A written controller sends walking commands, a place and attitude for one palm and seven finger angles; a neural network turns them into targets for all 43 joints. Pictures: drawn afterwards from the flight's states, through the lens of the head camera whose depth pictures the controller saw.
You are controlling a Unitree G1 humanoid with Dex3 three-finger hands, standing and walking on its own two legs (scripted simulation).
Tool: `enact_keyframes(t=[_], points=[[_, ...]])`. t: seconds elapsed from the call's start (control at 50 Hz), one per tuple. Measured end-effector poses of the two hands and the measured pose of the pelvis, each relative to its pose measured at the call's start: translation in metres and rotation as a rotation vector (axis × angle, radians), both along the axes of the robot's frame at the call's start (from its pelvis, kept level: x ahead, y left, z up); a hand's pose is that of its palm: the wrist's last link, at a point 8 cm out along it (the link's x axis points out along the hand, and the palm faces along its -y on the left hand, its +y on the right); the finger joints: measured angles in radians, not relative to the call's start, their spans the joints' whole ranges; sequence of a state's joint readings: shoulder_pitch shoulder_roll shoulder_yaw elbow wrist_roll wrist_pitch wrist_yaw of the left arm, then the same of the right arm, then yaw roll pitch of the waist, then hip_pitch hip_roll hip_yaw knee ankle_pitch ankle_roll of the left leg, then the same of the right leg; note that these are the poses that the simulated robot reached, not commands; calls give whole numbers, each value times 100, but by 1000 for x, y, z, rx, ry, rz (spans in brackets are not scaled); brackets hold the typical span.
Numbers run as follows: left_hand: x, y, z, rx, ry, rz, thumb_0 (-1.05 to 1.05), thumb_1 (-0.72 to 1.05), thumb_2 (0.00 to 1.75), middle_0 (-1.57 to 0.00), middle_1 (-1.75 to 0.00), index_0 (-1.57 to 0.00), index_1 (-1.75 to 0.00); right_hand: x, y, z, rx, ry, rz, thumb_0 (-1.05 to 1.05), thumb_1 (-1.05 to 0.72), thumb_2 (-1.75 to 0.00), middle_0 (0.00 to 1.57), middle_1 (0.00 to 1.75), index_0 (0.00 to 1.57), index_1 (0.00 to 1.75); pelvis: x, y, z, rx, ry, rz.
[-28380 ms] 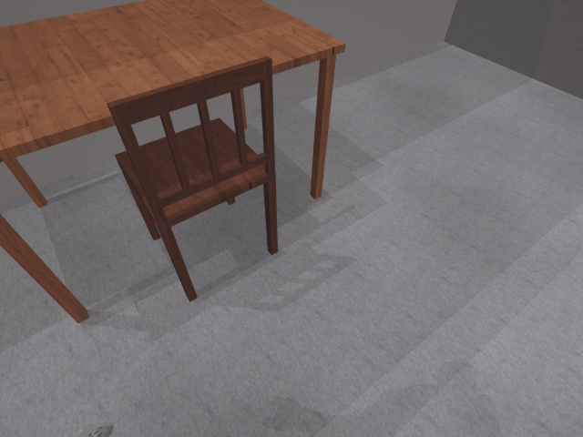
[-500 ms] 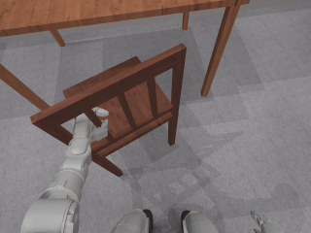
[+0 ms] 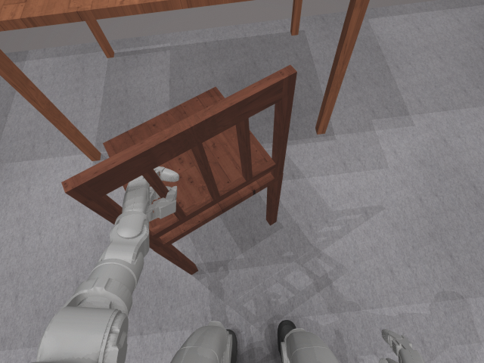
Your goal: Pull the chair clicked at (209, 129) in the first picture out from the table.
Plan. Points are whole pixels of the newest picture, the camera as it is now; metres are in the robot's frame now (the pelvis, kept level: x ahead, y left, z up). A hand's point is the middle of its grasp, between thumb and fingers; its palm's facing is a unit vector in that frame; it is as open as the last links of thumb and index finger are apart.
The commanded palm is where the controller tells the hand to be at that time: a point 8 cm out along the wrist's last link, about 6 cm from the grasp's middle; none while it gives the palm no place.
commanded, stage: step backward, pulling the chair out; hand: left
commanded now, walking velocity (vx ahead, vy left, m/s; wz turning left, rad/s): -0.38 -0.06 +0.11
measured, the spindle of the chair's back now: (206, 173) +0.46 +0.08 -0.11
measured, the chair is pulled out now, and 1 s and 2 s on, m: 0.37 0.52 0.52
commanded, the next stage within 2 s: stop walking, hand still on the chair in 0.32 s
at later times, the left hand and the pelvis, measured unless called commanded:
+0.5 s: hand (163, 250) +0.29 +0.14 -0.06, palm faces -0.04 -0.97 -0.25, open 5.2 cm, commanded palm +0.28 +0.19 -0.04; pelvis -0.09 +0.02 +0.00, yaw +2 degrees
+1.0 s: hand (154, 283) +0.24 +0.15 -0.06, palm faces -0.07 -0.97 -0.25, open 5.5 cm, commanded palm +0.22 +0.20 -0.04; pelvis -0.07 +0.02 +0.00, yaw +1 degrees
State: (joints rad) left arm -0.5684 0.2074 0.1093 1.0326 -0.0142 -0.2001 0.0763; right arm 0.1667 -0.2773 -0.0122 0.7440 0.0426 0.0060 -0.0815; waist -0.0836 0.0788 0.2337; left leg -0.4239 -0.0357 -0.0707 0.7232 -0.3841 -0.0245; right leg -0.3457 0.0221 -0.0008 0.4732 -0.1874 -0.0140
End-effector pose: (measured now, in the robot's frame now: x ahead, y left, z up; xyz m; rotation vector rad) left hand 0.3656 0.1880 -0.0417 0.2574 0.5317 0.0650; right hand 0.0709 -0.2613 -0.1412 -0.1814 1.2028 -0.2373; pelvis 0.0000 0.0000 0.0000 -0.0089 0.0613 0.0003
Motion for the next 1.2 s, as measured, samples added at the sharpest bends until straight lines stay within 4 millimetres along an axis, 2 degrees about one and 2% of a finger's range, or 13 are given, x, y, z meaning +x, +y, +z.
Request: enact_keyframes(t=[0.08,0.16,0.24,0.32,0.42,0.52,0.6,0.66,0.8,0.88,1.06,1.2], points=[[-10,2,0,-2,-2,-33,-4,68,75,-17,-117,-49,-144,-8,-2,1,-55,-10,22,0,-91,-90,20,30,20,29,-18,13,-5,-12,16,48],[-23,5,1,1,-12,-75,-5,68,74,-15,-117,-49,-144,-21,6,10,-71,-16,34,0,-91,-90,20,29,20,29,-40,20,-2,20,9,25],[-42,6,3,-5,-8,-75,-4,69,75,-14,-117,-48,-144,-40,19,11,-16,-11,42,0,-91,-90,19,29,20,29,-51,19,2,4,7,21],[-60,6,3,0,-7,-66,-3,69,76,-14,-117,-48,-144,-62,28,3,46,17,45,0,-91,-90,20,29,20,29,-59,10,-1,1,-2,8],[-79,5,4,-5,7,-38,-2,68,77,-15,-116,-48,-144,-85,25,-3,51,37,5,0,-90,-90,20,30,20,30,-78,8,0,-23,-2,14],[-93,5,5,-14,13,-40,-2,68,76,-13,-115,-49,-144,-93,18,-1,-15,8,13,0,-90,-90,20,30,20,30,-96,19,-5,-16,-2,37],[-108,7,5,-33,7,-55,-1,69,76,-12,-116,-49,-144,-93,22,6,-53,-21,24,0,-91,-90,20,29,20,29,-107,30,-4,13,-29,33],[-118,9,6,-31,14,-74,-1,69,76,-11,-116,-49,-144,-91,31,10,-43,-46,31,0,-91,-90,19,29,20,29,-108,35,-3,19,-37,24],[-136,14,7,-26,30,-87,-1,65,78,-13,-119,-50,-144,-79,56,10,29,-83,45,0,-91,-90,20,29,20,29,-91,34,-2,9,-59,16],[-140,16,7,-21,33,-81,0,63,79,-15,-120,-50,-144,-65,61,10,52,-108,55,0,-90,-90,20,30,20,29,-79,30,-1,4,-60,14],[-143,14,8,-11,26,-46,0,63,80,-16,-119,-50,-144,-30,41,19,15,-184,67,0,-90,-90,20,30,20,30,-73,22,0,4,-57,17],[-146,13,7,-14,16,-26,0,66,78,-14,-119,-50,-144,-21,25,29,-34,-201,65,0,-91,-90,20,30,20,29,-82,20,1,4,-56,22]])
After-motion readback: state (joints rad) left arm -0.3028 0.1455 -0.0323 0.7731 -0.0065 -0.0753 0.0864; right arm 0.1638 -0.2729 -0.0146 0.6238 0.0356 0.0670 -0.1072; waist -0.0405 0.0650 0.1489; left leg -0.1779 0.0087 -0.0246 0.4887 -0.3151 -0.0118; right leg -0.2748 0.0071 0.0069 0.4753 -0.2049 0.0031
